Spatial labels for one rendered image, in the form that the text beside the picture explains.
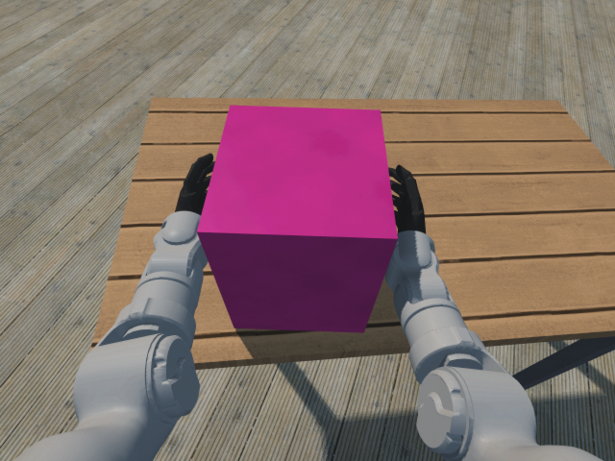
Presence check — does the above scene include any left robot upper arm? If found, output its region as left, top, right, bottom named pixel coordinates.
left=13, top=333, right=200, bottom=461

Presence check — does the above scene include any right robot upper arm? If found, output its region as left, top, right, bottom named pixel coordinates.
left=416, top=366, right=603, bottom=461

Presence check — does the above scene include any robot left forearm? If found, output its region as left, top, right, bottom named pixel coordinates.
left=73, top=211, right=208, bottom=421

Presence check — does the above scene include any robot right forearm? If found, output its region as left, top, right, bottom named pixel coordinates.
left=385, top=230, right=536, bottom=422

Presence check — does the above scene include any robot left hand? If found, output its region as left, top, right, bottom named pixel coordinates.
left=175, top=154, right=215, bottom=215

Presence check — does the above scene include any carton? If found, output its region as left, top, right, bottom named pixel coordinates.
left=197, top=105, right=398, bottom=333

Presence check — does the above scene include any robot right hand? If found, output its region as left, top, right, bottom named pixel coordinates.
left=388, top=165, right=426, bottom=233

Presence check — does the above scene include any table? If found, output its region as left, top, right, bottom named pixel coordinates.
left=90, top=98, right=615, bottom=390

